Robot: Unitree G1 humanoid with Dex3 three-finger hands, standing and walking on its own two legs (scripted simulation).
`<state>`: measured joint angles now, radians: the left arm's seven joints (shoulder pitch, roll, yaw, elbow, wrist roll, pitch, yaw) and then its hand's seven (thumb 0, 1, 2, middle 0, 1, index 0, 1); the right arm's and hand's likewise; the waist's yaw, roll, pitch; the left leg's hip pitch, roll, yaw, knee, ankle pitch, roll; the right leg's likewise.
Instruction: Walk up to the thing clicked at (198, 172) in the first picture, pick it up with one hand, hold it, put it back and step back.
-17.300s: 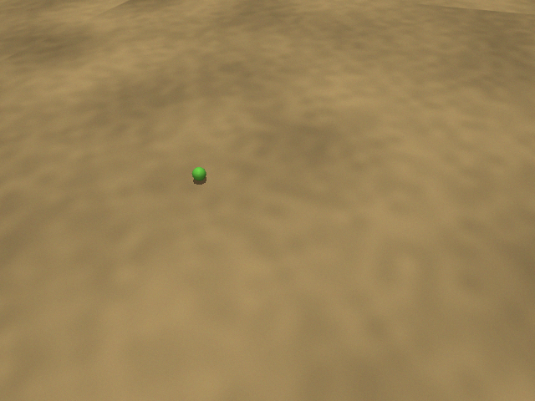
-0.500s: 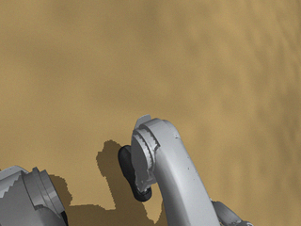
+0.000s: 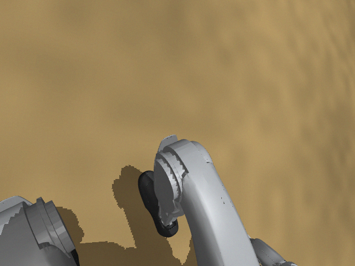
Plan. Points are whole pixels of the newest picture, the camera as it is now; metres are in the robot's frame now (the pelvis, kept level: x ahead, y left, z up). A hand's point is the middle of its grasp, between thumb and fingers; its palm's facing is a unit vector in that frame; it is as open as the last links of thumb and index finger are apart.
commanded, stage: settle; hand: left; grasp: from above
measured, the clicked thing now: out of the picture +0.48 +0.35 -0.27
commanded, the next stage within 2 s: lift in 1.00 s
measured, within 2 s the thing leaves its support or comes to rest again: leaves its support in 0.34 s
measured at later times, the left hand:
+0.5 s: hand out of the picture +0.47 +0.36 -0.22, palm faces -0.41 -0.15 -0.90, open 9.6 cm
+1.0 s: hand out of the picture +0.46 +0.36 -0.13, palm faces -0.45 -0.12 -0.88, open 9.6 cm
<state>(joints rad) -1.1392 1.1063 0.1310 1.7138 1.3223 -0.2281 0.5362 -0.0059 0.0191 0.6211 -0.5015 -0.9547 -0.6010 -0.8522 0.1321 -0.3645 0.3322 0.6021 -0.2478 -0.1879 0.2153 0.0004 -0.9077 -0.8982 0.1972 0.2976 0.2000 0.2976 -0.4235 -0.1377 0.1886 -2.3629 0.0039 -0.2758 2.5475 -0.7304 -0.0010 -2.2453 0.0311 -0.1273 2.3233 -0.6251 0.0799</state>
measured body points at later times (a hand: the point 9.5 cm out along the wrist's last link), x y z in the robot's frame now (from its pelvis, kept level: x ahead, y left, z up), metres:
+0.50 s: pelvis +0.01 +0.00 +0.01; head +0.28 +0.14 +0.34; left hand +0.48 +0.37 -0.17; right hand +0.07 -0.27 -0.04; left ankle +0.06 +0.12 -0.27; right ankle +0.13 -0.14 -0.27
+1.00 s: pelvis +0.00 -0.01 +0.03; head +0.24 +0.10 +0.39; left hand +0.48 +0.36 -0.08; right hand +0.08 -0.28 -0.06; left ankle +0.06 +0.12 -0.27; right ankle +0.13 -0.14 -0.27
